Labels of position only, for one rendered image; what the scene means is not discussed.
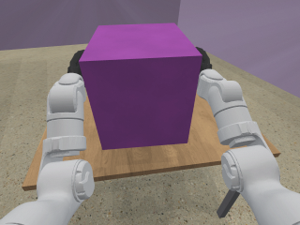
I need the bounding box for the right robot forearm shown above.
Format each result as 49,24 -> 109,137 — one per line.
197,68 -> 280,181

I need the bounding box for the right robot hand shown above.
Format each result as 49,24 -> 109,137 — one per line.
195,47 -> 212,73

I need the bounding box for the left robot hand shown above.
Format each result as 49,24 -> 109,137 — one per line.
67,50 -> 85,87

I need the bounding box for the left robot forearm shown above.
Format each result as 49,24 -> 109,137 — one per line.
37,72 -> 87,196

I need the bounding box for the table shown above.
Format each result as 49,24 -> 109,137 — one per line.
22,91 -> 280,218

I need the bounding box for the robot right upper arm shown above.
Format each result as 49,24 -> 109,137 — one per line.
221,144 -> 300,225

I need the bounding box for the carton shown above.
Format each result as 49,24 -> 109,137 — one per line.
79,22 -> 203,150

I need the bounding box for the robot left upper arm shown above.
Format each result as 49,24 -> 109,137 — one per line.
0,159 -> 95,225

